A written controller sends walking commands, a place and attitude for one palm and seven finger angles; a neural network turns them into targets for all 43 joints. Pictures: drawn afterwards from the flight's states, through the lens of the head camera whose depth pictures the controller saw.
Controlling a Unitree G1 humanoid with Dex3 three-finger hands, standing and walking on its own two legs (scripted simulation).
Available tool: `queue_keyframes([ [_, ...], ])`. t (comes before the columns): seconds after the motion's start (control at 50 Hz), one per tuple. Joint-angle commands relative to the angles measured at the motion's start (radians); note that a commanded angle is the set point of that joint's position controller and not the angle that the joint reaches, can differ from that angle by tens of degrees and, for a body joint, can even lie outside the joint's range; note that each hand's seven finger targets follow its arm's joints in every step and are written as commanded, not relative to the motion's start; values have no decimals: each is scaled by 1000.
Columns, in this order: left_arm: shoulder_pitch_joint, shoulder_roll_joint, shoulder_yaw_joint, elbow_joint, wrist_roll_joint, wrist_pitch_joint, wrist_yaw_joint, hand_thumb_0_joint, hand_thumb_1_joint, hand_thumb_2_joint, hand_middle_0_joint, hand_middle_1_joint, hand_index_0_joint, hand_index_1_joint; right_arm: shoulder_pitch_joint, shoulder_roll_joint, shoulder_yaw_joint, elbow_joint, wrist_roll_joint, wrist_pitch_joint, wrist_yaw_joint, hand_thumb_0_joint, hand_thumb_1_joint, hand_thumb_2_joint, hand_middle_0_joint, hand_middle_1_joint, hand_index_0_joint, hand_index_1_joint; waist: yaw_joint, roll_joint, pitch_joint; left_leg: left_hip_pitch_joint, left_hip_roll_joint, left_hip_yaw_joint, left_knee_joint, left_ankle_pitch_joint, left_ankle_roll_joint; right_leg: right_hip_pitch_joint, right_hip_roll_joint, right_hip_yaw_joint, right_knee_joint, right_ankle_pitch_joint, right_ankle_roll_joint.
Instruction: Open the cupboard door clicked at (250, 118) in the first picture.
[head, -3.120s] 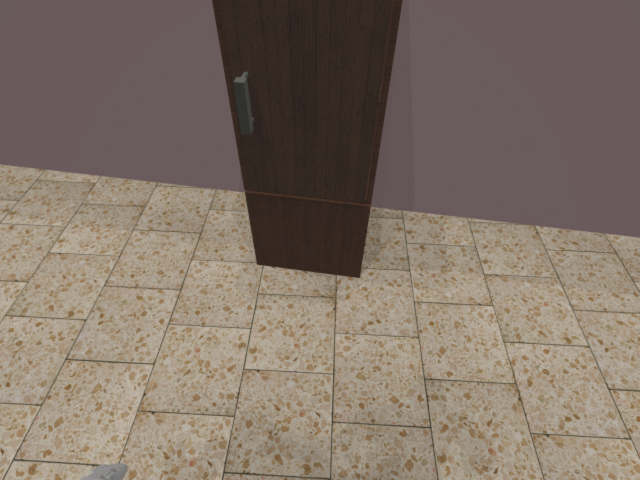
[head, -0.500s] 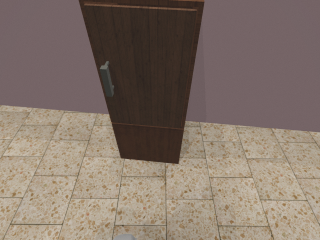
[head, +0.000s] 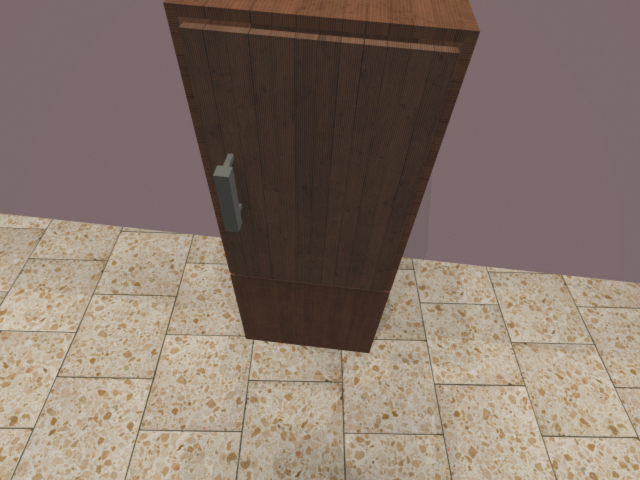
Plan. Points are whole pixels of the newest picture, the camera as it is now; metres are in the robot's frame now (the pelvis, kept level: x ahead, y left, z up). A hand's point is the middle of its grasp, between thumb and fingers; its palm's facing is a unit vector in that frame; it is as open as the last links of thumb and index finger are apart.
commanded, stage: come to a stop and stand still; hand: left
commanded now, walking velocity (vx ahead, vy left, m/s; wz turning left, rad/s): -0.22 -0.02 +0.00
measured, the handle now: (231, 192) +0.58 +0.20 -0.03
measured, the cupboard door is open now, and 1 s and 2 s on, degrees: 0 0 0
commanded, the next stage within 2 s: look again from close up in 0.86 s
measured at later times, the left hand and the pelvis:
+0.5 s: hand out of the picture +0.04 +0.15 -0.16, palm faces +0.07 -0.97 -0.23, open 7.4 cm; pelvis -0.03 -0.03 +0.00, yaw +1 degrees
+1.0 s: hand out of the picture -0.10 +0.16 -0.17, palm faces +0.05 -0.98 -0.18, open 7.4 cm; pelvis -0.05 +0.00 +0.00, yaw +0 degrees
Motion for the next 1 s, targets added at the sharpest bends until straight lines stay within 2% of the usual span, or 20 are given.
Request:
queue_keyframes([
  [0.0,52,61,25,-54,10,13,5,0,900,900,-200,-300,-200,-300,42,-183,-55,-32,0,8,-13,0,-900,-900,200,300,200,300,-10,185,-44,59,319,-193,-59,717,117,30,-1,8,-38,0,-17],
  [0.06,55,71,33,-64,10,5,7,0,900,900,-200,-300,-200,-300,40,-181,-67,-33,1,18,-8,0,-900,-900,200,300,200,300,1,179,-69,58,284,-179,14,661,81,102,2,4,-188,123,-26],
  [0.08,72,84,37,-65,11,-2,7,0,900,900,-200,-300,-200,-300,36,-174,-69,-37,3,20,-6,0,-900,-900,200,300,200,300,14,136,-91,37,249,-154,70,566,46,161,-17,16,-279,303,-28],
  [0.1,80,128,43,-65,17,-10,12,0,900,900,-200,-300,-200,-300,47,-142,-68,-45,10,23,-1,0,-900,-900,200,300,200,300,10,15,-123,-34,163,-85,168,353,-9,239,-112,112,-301,622,-55],
  [0.12,71,177,47,-64,19,-16,16,0,900,900,-200,-300,-200,-300,58,-89,-63,-57,15,27,8,0,-900,-900,200,300,200,300,0,-127,-132,-147,52,-19,295,-34,-54,296,-265,225,-302,929,-134],
  [0.14,98,193,52,-64,12,-22,19,0,900,900,-200,-300,-200,-300,23,-70,-55,-72,17,46,3,0,-900,-900,200,300,200,300,40,-209,-173,-187,1,-92,466,-399,-60,291,-340,297,-342,1072,-223],
  [0.2,-23,144,41,-97,12,-17,28,0,900,900,-200,-300,-200,-300,20,-75,-58,-52,12,64,6,0,-900,-900,200,300,200,300,-2,-54,-117,-253,12,-189,710,-304,-69,231,-271,213,-353,854,-249],
  [0.42,-13,185,54,-96,18,-20,16,0,900,900,-200,-300,-200,-300,-14,-94,-38,-84,10,45,29,0,-900,-900,200,300,200,300,38,-107,-108,-133,18,-139,273,-230,-76,241,-236,251,-467,348,-218],
  [0.5,-68,162,44,-87,6,-8,10,0,900,900,-200,-300,-200,-300,107,-89,-28,-37,10,31,26,0,-900,-900,200,300,200,300,-20,-72,-74,99,12,-115,-22,-52,-51,41,-153,194,-481,-14,-120],
  [0.52,-70,135,36,-89,2,-3,7,0,900,900,-200,-300,-200,-300,121,-114,-27,-35,6,27,24,0,-900,-900,200,300,200,300,-23,1,-50,96,58,-182,-81,-94,-28,-12,-101,159,-449,-82,-82],
  [0.56,-49,83,27,-98,-1,-2,-4,0,900,900,-200,-300,-200,-300,76,-179,-29,-66,-4,23,19,0,-900,-900,200,300,200,300,11,126,1,-126,203,-352,-226,-282,34,82,-11,42,-339,26,-26],
  [0.58,-61,79,25,-80,5,4,-5,0,900,900,-200,-300,-200,-300,21,-181,-29,-68,-4,16,19,0,-900,-900,200,300,200,300,13,258,24,-210,217,-388,-310,-343,41,133,0,4,-262,75,-15],
  [0.6,-43,80,22,-66,10,6,-6,0,900,900,-200,-300,-200,-300,-27,-173,-22,-79,0,15,16,0,-900,-900,200,300,200,300,31,276,48,-265,214,-376,-330,-339,44,177,0,4,-208,100,-14],
  [0.64,22,61,11,-24,11,3,-12,0,900,900,-200,-300,-200,-300,-57,-166,-16,-76,3,11,8,0,-900,-900,200,300,200,300,50,231,34,-208,176,-303,-285,-228,37,183,-6,16,-197,140,-16],
  [0.72,68,79,-10,26,6,-19,-5,0,900,900,-200,-300,-200,-300,34,-136,-10,-31,14,-2,7,0,-900,-900,200,300,200,300,24,112,19,-86,108,-246,-169,-32,5,203,-46,74,-392,246,-19],
  [0.76,62,86,-13,42,1,-31,-3,0,900,900,-200,-300,-200,-300,67,-124,-7,-8,16,3,7,0,-900,-900,200,300,200,300,5,-24,-28,-12,89,-203,-108,11,-15,183,-58,115,-428,222,-36],
  [0.92,89,65,-16,68,-1,-29,5,0,900,900,-200,-300,-200,-300,109,-96,3,34,12,3,9,0,-900,-900,200,300,200,300,2,31,10,-43,82,-196,-136,-73,-17,149,-52,118,-449,102,-35],
  [0.94,167,78,-34,91,12,-60,48,0,900,900,-200,-300,-200,-300,1,-133,9,-31,14,-17,26,0,-900,-900,200,300,200,300,40,66,26,-95,98,-136,44,11,-50,171,-92,120,-379,345,-42],
  [0.96,151,117,-34,97,5,-73,37,0,900,900,-200,-300,-200,-300,6,-105,12,-63,22,-16,32,0,-900,-900,200,300,200,300,7,33,5,-78,68,-144,42,-1,-57,148,-121,118,-397,331,-59],
  [0.98,139,104,-26,64,5,-74,32,0,900,900,-200,-300,-200,-300,112,-73,14,-61,9,-18,27,0,-900,-900,200,300,200,300,-25,30,-129,-35,39,-166,46,-52,-46,185,-124,150,-363,218,-71],
])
